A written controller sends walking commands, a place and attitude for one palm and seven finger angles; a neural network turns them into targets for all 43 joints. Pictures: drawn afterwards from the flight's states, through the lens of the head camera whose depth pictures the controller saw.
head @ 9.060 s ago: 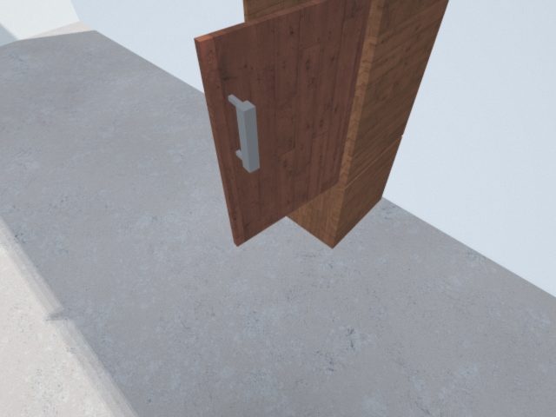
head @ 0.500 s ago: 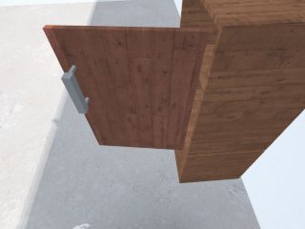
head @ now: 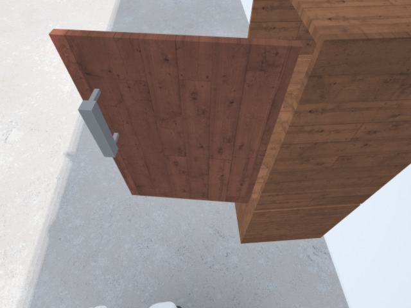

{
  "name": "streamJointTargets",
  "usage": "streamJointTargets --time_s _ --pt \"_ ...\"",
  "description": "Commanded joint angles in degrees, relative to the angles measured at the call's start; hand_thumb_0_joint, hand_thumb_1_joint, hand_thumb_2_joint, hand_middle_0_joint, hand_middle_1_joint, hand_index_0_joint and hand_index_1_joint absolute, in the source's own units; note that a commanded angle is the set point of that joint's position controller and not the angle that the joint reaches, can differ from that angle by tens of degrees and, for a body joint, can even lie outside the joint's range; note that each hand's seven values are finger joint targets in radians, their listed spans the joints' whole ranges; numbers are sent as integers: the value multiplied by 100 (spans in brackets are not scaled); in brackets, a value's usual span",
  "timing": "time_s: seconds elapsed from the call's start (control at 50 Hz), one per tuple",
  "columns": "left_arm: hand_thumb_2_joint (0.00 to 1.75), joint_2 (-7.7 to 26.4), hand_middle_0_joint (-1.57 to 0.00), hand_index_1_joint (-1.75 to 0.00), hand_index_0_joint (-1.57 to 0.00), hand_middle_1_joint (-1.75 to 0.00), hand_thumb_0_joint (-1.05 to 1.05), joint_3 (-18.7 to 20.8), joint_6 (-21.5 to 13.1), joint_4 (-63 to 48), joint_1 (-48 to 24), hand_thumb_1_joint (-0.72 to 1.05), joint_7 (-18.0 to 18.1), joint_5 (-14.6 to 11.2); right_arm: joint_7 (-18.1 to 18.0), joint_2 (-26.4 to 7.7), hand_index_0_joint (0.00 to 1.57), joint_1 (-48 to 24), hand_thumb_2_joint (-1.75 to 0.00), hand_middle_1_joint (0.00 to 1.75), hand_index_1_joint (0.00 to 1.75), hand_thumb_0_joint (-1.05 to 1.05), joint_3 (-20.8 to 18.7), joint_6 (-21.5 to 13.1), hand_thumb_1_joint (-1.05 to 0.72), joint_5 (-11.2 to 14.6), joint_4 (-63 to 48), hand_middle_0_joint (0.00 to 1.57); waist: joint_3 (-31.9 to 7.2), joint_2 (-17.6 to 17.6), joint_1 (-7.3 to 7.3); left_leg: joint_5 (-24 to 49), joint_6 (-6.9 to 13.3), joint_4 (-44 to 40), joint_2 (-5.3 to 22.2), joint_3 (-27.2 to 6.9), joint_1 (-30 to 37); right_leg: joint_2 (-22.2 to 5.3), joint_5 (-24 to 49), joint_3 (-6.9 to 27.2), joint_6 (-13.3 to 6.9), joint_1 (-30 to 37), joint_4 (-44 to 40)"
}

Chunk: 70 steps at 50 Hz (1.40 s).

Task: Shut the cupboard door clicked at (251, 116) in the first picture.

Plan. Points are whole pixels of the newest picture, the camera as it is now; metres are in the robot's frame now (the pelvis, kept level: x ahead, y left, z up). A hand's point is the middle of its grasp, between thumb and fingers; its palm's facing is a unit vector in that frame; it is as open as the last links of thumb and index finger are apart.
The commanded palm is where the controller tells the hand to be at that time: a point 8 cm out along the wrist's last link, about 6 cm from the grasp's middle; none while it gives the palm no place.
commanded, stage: come to a stop and stand still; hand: left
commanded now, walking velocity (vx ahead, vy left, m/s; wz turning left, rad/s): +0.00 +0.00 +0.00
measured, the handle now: (103, 124) +0.46 +0.26 +0.06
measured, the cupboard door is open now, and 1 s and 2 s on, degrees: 81 81 81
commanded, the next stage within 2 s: look again from close up in 1.64 s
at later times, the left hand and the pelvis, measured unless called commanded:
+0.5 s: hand out of the picture -0.03 +0.17 -0.18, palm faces -0.01 -0.98 -0.20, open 7.3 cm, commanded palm none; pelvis -0.05 -0.01 +0.00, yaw +0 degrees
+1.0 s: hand out of the picture -0.05 +0.19 -0.18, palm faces -0.01 -0.98 -0.18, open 7.4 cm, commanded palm none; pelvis -0.03 +0.01 +0.00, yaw +0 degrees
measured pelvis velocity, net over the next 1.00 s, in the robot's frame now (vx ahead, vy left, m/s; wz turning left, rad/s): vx -0.03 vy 0.01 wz -0.01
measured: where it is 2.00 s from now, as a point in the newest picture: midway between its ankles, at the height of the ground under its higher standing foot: outside the picture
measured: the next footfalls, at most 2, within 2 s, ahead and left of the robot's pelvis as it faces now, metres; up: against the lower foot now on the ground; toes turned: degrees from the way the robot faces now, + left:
right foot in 0.02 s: +0.00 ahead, -0.13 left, +0.00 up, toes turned +0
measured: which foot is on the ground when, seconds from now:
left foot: down 0.00-1.00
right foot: up 0.00-0.00, down 0.02-1.00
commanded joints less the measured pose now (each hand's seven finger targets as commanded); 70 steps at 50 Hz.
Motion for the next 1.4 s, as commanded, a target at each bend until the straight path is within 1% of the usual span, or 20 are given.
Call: streamJointTargets --time_s 0.0,0.02,0.04,0.06,0.08,0.14,0.18,0.2,0.22,0.24,0.26,0.34,0.42,0.54,0.66,0.78,0.86,1.0,1.22,1.38 --pt "90 572 -20 -30 -20 -30 0 -3 -249 -214 1096 90 214 150 -8 -798 20 -65 -90 30 30 0 -231 -176 -90 188 -568 20 -861 -1397 322 -380 -116 890 191 126 238 -974 3923 1023 99 464 -2119" --pt "90 967 -20 -30 -20 -30 0 123 -295 -438 835 90 253 176 5 -441 20 341 -90 30 30 0 -143 -173 -90 80 -835 20 -1002 -1548 -19 -1361 -250 1385 -433 123 -663 -1673 7306 1667 -283 1622 -1441" --pt "90 999 -20 -30 -20 -30 0 26 -375 -564 860 90 181 148 88 -130 20 327 -90 30 30 0 -87 -173 -90 114 -792 20 -1180 -1059 42 -1410 -65 1418 -275 27 -570 -1717 7026 1336 -599 1402 -1074" --pt "90 821 -20 -30 -20 -30 0 24 -435 -505 876 90 222 144 114 -259 20 123 -90 30 30 0 -115 -120 -90 97 -782 20 -1207 -1089 1 -1282 -29 1434 -384 16 -626 -1336 6952 1110 -667 1533 -974" --pt "90 840 -20 -30 -20 -30 0 38 -450 -542 856 90 243 105 123 -288 20 127 -90 30 30 0 -116 -91 -90 123 -848 20 -1209 -1340 -12 -1094 24 1465 -405 -32 -550 -1267 6707 1073 -729 1534 -919" --pt "90 819 -20 -30 -20 -30 0 -52 -373 -705 497 90 218 65 141 -251 20 448 -90 30 30 0 -57 -82 -90 123 -768 20 -761 -922 -242 -117 71 343 -420 22 586 -1012 4002 823 -653 313 -1088" --pt "90 648 -20 -30 -20 -30 0 -125 -306 -685 499 90 179 44 143 -521 20 569 -90 30 30 0 -66 -120 -90 87 -697 20 -335 -359 -256 160 236 -120 55 -504 994 -613 1305 736 -364 -635 -1359" --pt "90 549 -20 -30 -20 -30 0 -149 -269 -677 589 90 170 40 141 -622 20 486 -90 30 30 0 -49 -125 -90 52 -719 20 55 -57 -148 -451 387 -565 320 -914 488 -363 196 653 -256 -681 -1549" --pt "90 546 -20 -30 -20 -30 0 -148 -249 -663 795 90 165 65 148 -717 20 426 -90 30 30 0 -41 -121 -90 27 -742 20 278 152 -43 -1126 489 -891 411 -1163 10 -259 -258 599 -233 -489 -1665" --pt "90 581 -20 -30 -20 -30 0 -152 -240 -587 884 90 160 90 157 -706 20 314 -90 30 30 0 -33 -114 -90 15 -707 20 434 500 6 -1752 461 -1076 299 -1246 -346 -234 -390 592 -255 -367 -1606" --pt "90 612 -20 -30 -20 -30 0 -147 -242 -521 1021 90 144 99 157 -694 20 272 -90 30 30 0 -12 -103 -90 8 -711 20 421 539 58 -2014 433 -1129 217 -1238 -521 -236 -439 630 -270 -225 -1626" --pt "90 671 -20 -30 -20 -30 0 -153 -311 -450 1135 90 106 79 154 -604 20 631 -90 30 30 0 20 -95 -90 17 -599 20 -63 -145 -55 -1564 267 -614 -59 -794 -10 -513 -1068 1019 -381 -462 -2201" --pt "90 668 -20 -30 -20 -30 0 -161 -363 -431 1031 90 89 49 140 -502 20 978 -90 30 30 0 58 -167 -90 35 -377 20 -412 -312 -156 -948 242 -495 -75 -705 465 -590 -677 976 -404 -530 -2232" --pt "90 552 -20 -30 -20 -30 0 -194 -318 -159 1338 90 69 60 131 -654 20 997 -90 30 30 0 74 -197 -90 29 -145 20 -26 46 -5 -1925 310 -1284 155 -1195 -203 -348 -711 691 -277 -303 -1961" --pt "90 473 -20 -30 -20 -30 0 -235 -358 136 1582 90 53 50 108 -670 20 1034 -90 30 30 0 100 -258 -90 64 94 20 -225 -39 70 -1701 347 -1497 215 -1266 -111 -368 -23 594 -276 99 -1872" --pt "90 480 -20 -30 -20 -30 0 -255 -353 328 1640 90 56 71 113 -736 20 1010 -90 30 30 0 85 -256 -90 73 274 20 -120 35 52 -2020 326 -1757 274 -1366 -23 -369 -153 534 -251 -14 -1907" --pt "90 444 -20 -30 -20 -30 0 -300 -399 431 1636 90 61 63 110 -700 20 976 -90 30 30 0 110 -282 -90 95 344 20 -116 -192 30 -1440 320 -1617 231 -1239 218 -444 284 641 -272 -24 -2008" --pt "90 453 -20 -30 -20 -30 0 -342 -435 537 1586 90 72 63 114 -714 20 851 -90 30 30 0 127 -331 -90 115 431 20 -222 -147 2 -1011 305 -1586 240 -1157 552 -522 692 634 -219 30 -2067" --pt "90 518 -20 -30 -20 -30 0 -351 -453 570 1399 90 97 52 80 -652 20 695 -90 30 30 0 193 -407 -90 141 535 20 -444 -325 17 637 326 -1180 191 -859 1040 -643 1578 634 -151 363 -2094" --pt "90 566 -20 -30 -20 -30 0 -347 -419 564 1234 90 101 39 64 -687 20 635 -90 30 30 0 222 -412 -90 131 602 20 -437 -194 13 917 297 -1189 201 -846 1115 -660 1602 592 -112 513 -2098"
